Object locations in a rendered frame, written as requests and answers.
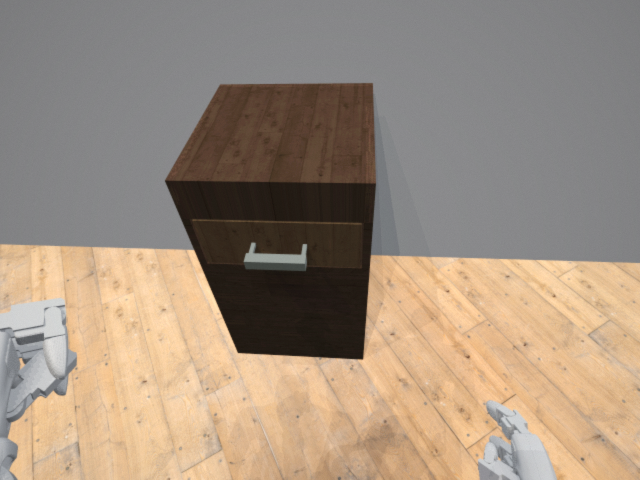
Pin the drawer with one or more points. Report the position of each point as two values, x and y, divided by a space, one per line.
328 243

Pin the robot right hand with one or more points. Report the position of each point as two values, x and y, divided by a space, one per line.
525 459

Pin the robot left hand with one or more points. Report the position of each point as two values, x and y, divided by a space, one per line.
37 333

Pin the handle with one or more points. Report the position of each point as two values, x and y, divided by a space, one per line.
287 262

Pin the cabinet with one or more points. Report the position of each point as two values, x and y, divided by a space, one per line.
284 152

